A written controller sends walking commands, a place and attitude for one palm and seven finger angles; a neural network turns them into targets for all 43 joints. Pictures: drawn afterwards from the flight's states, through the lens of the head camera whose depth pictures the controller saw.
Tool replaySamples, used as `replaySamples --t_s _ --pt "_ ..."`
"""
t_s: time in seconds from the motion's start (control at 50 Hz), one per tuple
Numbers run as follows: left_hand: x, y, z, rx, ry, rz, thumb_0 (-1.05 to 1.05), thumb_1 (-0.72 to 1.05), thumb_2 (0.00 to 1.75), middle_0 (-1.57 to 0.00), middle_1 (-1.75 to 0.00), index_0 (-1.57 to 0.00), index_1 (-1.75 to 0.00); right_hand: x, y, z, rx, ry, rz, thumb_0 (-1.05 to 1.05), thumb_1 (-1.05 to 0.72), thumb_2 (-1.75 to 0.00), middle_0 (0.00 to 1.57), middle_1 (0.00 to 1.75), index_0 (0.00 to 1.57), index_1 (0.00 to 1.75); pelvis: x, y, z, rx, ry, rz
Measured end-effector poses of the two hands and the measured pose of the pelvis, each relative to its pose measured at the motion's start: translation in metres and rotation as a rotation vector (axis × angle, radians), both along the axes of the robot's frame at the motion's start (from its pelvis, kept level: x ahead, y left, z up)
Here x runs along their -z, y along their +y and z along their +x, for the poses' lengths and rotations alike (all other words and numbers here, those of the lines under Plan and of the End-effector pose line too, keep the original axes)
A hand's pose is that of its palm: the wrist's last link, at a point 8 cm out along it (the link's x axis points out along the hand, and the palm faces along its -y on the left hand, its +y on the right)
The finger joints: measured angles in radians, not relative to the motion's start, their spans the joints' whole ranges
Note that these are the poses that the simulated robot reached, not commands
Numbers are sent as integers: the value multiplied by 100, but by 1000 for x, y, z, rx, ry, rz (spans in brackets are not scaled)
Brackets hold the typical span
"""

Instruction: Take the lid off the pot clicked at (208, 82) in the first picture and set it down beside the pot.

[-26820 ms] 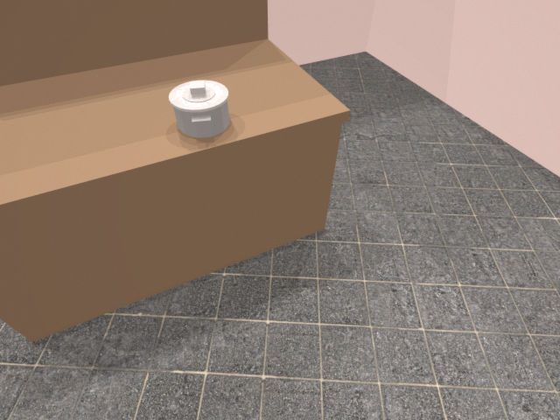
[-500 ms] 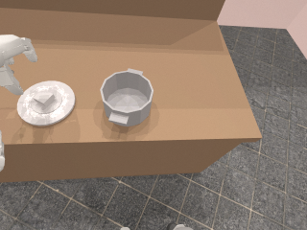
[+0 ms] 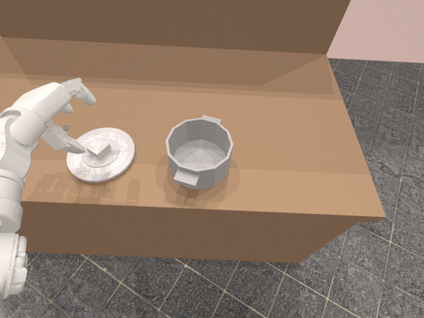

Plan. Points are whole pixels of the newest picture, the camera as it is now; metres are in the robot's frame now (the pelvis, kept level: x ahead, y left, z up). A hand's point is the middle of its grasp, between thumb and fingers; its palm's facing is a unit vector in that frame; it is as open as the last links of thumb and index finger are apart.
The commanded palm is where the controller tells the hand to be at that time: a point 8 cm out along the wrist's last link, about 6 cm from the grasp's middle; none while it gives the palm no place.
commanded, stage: draw the hand back to the body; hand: left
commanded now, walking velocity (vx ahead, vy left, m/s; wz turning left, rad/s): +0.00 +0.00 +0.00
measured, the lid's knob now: (98, 147) +0.51 +0.31 -0.08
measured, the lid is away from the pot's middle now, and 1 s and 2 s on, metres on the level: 0.26 0.26 0.26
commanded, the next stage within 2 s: step back with the hand held close in 1.72 s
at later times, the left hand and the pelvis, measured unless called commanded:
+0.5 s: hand (73, 133) +0.37 +0.24 +0.14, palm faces +0.40 -0.86 -0.32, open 9.7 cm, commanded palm +0.32 +0.27 +0.16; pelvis +0.01 -0.04 +0.01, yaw -3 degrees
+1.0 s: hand (81, 194) +0.27 +0.19 +0.16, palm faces +0.42 -0.84 -0.33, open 7.6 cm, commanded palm +0.21 +0.22 +0.17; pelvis -0.03 -0.08 +0.01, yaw -2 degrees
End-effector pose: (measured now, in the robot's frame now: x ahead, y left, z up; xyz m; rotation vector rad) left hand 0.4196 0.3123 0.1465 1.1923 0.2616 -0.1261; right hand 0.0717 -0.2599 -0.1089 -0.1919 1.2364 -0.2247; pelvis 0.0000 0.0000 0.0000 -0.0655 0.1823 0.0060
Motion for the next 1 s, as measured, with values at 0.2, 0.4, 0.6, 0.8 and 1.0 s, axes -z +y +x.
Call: replaySamples --t_s 0.2,0.4,0.6,0.8,1.0 --pt "1 -18 -27 -304 -469 -785 1 14 40 -28 -98 -28 -98 -17 10 45 -75 -219 -5 1 -91 -89 21 30 20 30 -4 -14 11 38 -87 6" --pt "-10 -24 -66 -360 -560 -802 1 28 49 -26 -85 -26 -84 -16 -18 45 -83 -261 -17 1 -90 -89 21 30 20 30 -5 -30 16 49 -122 15" --pt "-15 -44 -108 -383 -574 -772 1 47 62 -24 -68 -24 -68 -16 -45 43 -78 -294 -21 1 -91 -89 21 30 20 30 -7 -51 8 48 -157 29" --pt "-21 -67 -153 -383 -590 -770 1 67 75 -23 -50 -22 -50 -23 -56 54 -101 -403 -1 1 -91 -89 21 30 20 30 -8 -70 -10 41 -204 41" --pt "-23 -85 -197 -370 -608 -765 2 83 86 -21 -35 -21 -35 -30 -58 61 -139 -493 19 1 -91 -89 21 30 20 30 -8 -82 -25 38 -236 47"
